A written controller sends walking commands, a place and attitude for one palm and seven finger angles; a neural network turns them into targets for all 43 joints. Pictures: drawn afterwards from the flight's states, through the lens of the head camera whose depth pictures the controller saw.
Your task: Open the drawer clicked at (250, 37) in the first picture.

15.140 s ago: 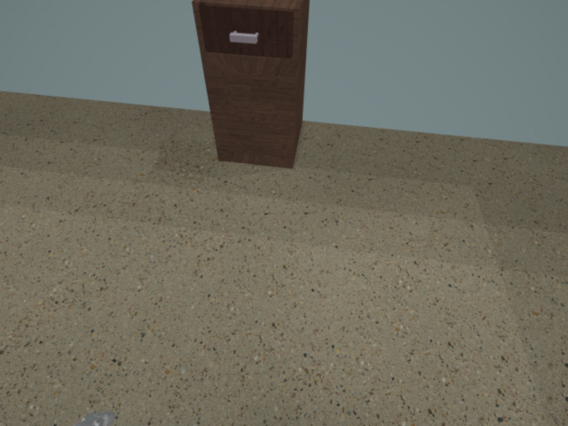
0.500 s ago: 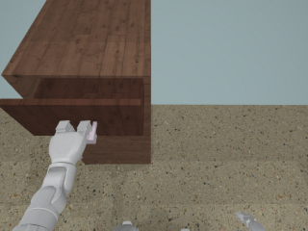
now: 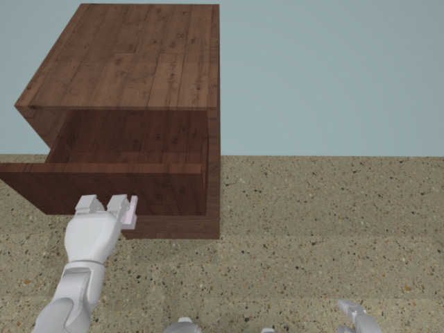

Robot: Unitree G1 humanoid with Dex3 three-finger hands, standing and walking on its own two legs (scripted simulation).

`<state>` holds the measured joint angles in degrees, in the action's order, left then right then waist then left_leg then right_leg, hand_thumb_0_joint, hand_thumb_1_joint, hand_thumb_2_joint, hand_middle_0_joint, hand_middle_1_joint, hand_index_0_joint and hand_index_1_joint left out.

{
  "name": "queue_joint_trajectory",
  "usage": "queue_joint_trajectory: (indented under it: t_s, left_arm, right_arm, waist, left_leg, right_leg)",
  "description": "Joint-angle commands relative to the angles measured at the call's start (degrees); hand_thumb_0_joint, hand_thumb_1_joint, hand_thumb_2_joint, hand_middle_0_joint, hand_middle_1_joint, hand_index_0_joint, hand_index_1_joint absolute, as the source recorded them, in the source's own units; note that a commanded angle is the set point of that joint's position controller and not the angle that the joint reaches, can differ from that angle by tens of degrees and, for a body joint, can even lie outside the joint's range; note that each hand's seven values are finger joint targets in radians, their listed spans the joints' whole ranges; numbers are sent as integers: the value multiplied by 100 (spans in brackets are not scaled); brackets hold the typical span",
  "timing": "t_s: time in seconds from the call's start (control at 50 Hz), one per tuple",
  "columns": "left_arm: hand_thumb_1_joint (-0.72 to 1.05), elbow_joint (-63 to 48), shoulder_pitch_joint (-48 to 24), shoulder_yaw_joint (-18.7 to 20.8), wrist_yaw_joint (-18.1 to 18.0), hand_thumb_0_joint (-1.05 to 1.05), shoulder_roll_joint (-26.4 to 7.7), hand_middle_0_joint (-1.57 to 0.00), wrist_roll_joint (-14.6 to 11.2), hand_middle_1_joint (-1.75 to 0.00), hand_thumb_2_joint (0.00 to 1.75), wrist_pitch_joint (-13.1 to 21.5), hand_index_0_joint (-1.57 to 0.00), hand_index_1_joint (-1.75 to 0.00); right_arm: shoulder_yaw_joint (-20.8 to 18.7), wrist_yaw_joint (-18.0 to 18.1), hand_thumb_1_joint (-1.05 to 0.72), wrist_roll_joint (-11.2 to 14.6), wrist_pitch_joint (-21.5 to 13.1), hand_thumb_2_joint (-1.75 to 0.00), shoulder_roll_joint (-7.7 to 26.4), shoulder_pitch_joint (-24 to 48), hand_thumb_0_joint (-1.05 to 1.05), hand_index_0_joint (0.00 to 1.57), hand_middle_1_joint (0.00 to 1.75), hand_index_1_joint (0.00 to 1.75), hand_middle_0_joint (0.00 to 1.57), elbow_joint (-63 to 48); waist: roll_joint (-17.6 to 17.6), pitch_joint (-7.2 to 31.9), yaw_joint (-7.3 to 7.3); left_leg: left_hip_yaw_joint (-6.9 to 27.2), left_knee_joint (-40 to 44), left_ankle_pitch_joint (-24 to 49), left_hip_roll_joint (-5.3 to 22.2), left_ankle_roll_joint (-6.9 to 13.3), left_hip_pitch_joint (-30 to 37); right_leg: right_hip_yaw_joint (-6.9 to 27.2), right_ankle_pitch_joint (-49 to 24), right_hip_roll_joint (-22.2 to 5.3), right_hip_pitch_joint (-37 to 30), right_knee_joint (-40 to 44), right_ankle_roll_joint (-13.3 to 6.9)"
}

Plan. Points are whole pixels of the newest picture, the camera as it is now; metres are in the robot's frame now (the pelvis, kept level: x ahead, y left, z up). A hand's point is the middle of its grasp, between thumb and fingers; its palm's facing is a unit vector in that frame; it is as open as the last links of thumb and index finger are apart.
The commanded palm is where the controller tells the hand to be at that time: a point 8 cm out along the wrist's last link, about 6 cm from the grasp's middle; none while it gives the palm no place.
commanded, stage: pull the drawer open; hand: left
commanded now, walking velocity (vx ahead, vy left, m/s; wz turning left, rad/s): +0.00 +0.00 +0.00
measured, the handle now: (109, 210) +0.35 +0.24 -0.02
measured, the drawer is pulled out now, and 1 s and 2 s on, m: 0.16 0.27 0.30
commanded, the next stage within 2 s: open the thumb to release the handle in 1.42 s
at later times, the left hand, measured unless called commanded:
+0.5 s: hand (101, 269) +0.24 +0.23 -0.04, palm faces -0.05 -0.08 -1.00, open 6.1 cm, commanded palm +0.20 +0.23 +0.01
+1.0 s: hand (91, 309) +0.18 +0.23 -0.04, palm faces -0.08 -0.09 -0.99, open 6.1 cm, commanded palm +0.14 +0.23 +0.01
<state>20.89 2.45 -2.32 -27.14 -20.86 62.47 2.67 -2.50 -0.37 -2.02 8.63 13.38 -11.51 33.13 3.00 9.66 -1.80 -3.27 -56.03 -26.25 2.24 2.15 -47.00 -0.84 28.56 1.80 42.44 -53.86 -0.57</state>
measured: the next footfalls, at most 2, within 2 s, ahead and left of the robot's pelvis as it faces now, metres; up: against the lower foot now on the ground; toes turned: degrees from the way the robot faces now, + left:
none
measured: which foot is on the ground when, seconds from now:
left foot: down 0.00-1.00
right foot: down 0.00-1.00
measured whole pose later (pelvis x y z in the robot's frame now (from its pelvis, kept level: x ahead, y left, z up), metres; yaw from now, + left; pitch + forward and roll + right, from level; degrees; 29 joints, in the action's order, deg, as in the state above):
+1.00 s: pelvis +0.00 -0.01 -0.01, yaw +0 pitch +17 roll -1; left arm -0.8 31.4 -0.5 -30.4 -21.0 62.3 6.4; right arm -1.5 -3.2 -3.5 7.5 12.8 -8.3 28.2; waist 2.7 10.7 0.9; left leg -2.9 -61.1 -29.3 2.4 1.3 -49.1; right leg -1.1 32.3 1.9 44.9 -59.9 -1.4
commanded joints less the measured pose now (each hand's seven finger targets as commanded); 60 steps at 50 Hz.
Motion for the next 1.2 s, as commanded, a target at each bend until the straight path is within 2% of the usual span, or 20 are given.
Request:
queue_joint_trajectory:
  t_s: [0.0, 0.06, 0.08, 0.12, 0.14, 0.2, 0.34, 0.38, 0.42, 0.46, 0.52, 0.54, 0.6, 0.64, 0.78, 1.02, 1.06, 1.08, 1.16, 1.18]
  left_arm:
    - [90, -959, -59, 666, -261, 0, -917, -40, -174, -135, 90, -119, -40, -135]
    - [90, -1164, 395, 663, -254, 0, -868, -40, -207, -135, 90, -100, -40, -135]
    - [90, -1186, 523, 493, -245, 0, -677, -40, -252, -135, 90, -128, -40, -135]
    - [90, -1197, 619, 620, -245, 0, -792, -40, -253, -135, 90, -118, -40, -135]
    - [90, -1278, 708, 705, -249, 0, -844, -40, -259, -135, 90, -108, -40, -135]
    - [90, -1553, 790, 487, -294, 0, -654, -40, -238, -135, 90, -110, -40, -135]
    - [90, -1737, 1501, 760, -377, 0, -823, -40, -256, -135, 90, -114, -40, -135]
    - [90, -1963, 1685, 568, -406, 0, -644, -40, -228, -135, 90, -111, -40, -135]
    - [90, -2008, 1838, 587, -420, 0, -647, -40, -231, -135, 90, -120, -40, -135]
    - [90, -2210, 1892, 658, -450, 0, -731, -40, -217, -135, 90, -101, -40, -135]
    - [90, -2365, 2471, 546, -458, 0, -564, -40, -286, -135, 90, -105, -40, -135]
    - [90, -2412, 2573, 722, -475, 0, -714, -40, -289, -135, 90, -84, -40, -135]
    - [90, -2650, 2666, 562, -486, 0, -595, -40, -258, -135, 90, -34, -40, -135]
    - [90, -2647, 3006, 801, -523, 0, -753, -40, -273, -135, 90, 10, -40, -135]
    - [90, -2928, 3506, 670, -576, 0, -589, -40, -252, -135, 90, 137, -40, -135]
    - [90, -3016, 4302, 1090, -565, 0, -804, -40, -311, -135, 90, 431, -40, -135]
    - [90, -3088, 4372, 1190, -569, 0, -907, -40, -308, -135, 90, 509, -40, -135]
    - [90, -3039, 4428, 1077, -561, 0, -776, -40, -308, -135, 90, 503, -40, -135]
    - [90, -3169, 4652, 1315, -581, 0, -948, -40, -303, -135, 90, 634, -40, -135]
    - [90, -3142, 4769, 1116, -551, 0, -750, -40, -313, -135, 90, 623, -40, -135]
  right_arm:
    - [-277, 59, -90, 18, -188, -90, 767, 165, 0, 20, 30, 30, 20, -754]
    - [-261, 34, -90, 26, -199, -90, 740, 249, 0, 20, 30, 30, 20, -832]
    - [-279, 20, -90, 27, -224, -90, 735, 222, 0, 20, 30, 30, 20, -859]
    - [-279, 26, -90, 23, -232, -90, 746, 262, 0, 20, 30, 30, 20, -858]
    - [-269, 26, -90, 16, -242, -90, 762, 285, 0, 20, 30, 30, 20, -866]
    - [-265, -19, -90, 3, -250, -90, 740, 327, 0, 20, 30, 30, 20, -908]
    - [-245, -28, -90, -7, -302, -90, 745, 386, 0, 20, 30, 30, 20, -979]
    - [-250, -53, -90, -19, -310, -90, 697, 380, 0, 20, 30, 30, 20, -1019]
    - [-239, -74, -90, -19, -307, -90, 700, 420, 0, 20, 30, 30, 20, -1020]
    - [-212, -94, -90, -35, -304, -90, 699, 467, 0, 20, 30, 30, 20, -1035]
    - [-221, -135, -90, -39, -333, -90, 679, 460, 0, 20, 30, 30, 20, -1126]
    - [-200, -127, -90, -41, -334, -90, 682, 479, 0, 20, 30, 30, 20, -1144]
    - [-189, -169, -90, -65, -333, -90, 674, 513, 0, 20, 30, 30, 20, -1183]
    - [-171, -165, -90, -65, -338, -90, 659, 548, 0, 20, 30, 30, 20, -1232]
    - [-171, -234, -90, -92, -340, -90, 629, 603, 0, 20, 30, 30, 20, -1323]
    - [-157, -245, -90, -126, -323, -90, 524, 751, 0, 20, 30, 30, 20, -1372]
    - [-125, -260, -90, -137, -316, -90, 519, 797, 0, 20, 30, 30, 20, -1375]
    - [-155, -246, -90, -124, -316, -90, 498, 776, 0, 20, 30, 30, 20, -1376]
    - [-140, -272, -90, -156, -307, -90, 478, 808, 0, 20, 30, 30, 20, -1377]
    - [-162, -266, -90, -146, -309, -90, 461, 835, 0, 20, 30, 30, 20, -1405]
  waist:
    - [-86, 1567, 284]
    - [47, 1703, 378]
    - [22, 1526, 314]
    - [-163, 1438, 311]
    - [-59, 1462, 363]
    - [-12, 1457, 308]
    - [-47, 1424, 413]
    - [55, 1423, 398]
    - [-68, 1369, 377]
    - [90, 1453, 426]
    - [-88, 1418, 417]
    - [-129, 1424, 452]
    - [5, 1412, 434]
    - [-46, 1391, 499]
    - [87, 1279, 484]
    - [-178, 1214, 613]
    - [7, 1281, 659]
    - [-14, 1129, 617]
    - [36, 1337, 715]
    - [38, 1099, 657]
  left_leg:
    - [266, 555, 2283, -248, 6, 1648]
    - [266, 571, 2429, -250, -3, 1755]
    - [268, 561, 2400, -244, 4, 1739]
    - [265, 554, 2267, -239, 7, 1635]
    - [294, 585, 2369, -224, -1, 1657]
    - [279, 559, 2269, -221, 0, 1715]
    - [298, 498, 2356, -234, -9, 1619]
    - [289, 456, 2444, -242, -13, 1705]
    - [314, 429, 2440, -230, -14, 1682]
    - [329, 433, 2525, -217, -27, 1752]
    - [308, 355, 2617, -218, -6, 1739]
    - [348, 361, 2697, -207, -13, 1686]
    - [330, 308, 2560, -212, -10, 1708]
    - [336, 264, 2683, -221, -5, 1645]
    - [344, 139, 2589, -228, 10, 1608]
    - [266, -12, 2139, -311, 25, 1240]
    - [272, -14, 2158, -327, 5, 1283]
    - [270, -12, 2089, -309, 31, 1208]
    - [257, -60, 2145, -341, 12, 1252]
    - [259, -48, 2052, -322, 32, 1182]
  right_leg:
    - [-166, -2382, 236, -473, 563, -236]
    - [-157, -2434, 231, -554, 530, -247]
    - [-172, -2452, 235, -530, 568, -248]
    - [-159, -2389, 241, -513, 572, -238]
    - [-157, -2428, 241, -524, 552, -254]
    - [-186, -2284, 223, -389, 548, -239]
    - [-143, -2454, 225, -485, 461, -262]
    - [-159, -2502, 220, -449, 421, -258]
    - [-160, -2471, 225, -374, 412, -251]
    - [-171, -2427, 210, -317, 363, -253]
    - [-153, -2636, 205, -412, 375, -238]
    - [-144, -2666, 212, -442, 330, -252]
    - [-151, -2515, 192, -263, 303, -241]
    - [-103, -2712, 204, -368, 268, -256]
    - [-130, -2553, 191, -150, 188, -255]
    - [-14, -2606, 165, -194, 135, -271]
    - [60, -2507, 162, -83, 83, -295]
    - [-36, -2497, 168, -135, 111, -290]
    - [83, -2495, 170, -59, 42, -315]
    - [-2, -2455, 167, -56, 89, -310]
